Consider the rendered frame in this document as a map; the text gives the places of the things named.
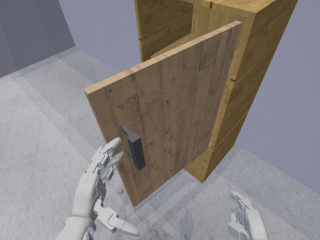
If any robot left forearm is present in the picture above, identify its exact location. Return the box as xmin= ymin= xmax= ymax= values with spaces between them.
xmin=55 ymin=215 xmax=97 ymax=240

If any cupboard door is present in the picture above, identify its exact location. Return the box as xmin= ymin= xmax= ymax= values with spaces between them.
xmin=83 ymin=20 xmax=242 ymax=208

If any robot left hand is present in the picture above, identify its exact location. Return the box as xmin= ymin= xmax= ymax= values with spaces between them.
xmin=71 ymin=137 xmax=140 ymax=237

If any handle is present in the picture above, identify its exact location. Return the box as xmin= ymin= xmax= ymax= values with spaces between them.
xmin=119 ymin=123 xmax=146 ymax=171

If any robot right hand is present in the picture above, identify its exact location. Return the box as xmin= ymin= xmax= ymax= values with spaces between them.
xmin=228 ymin=190 xmax=269 ymax=240

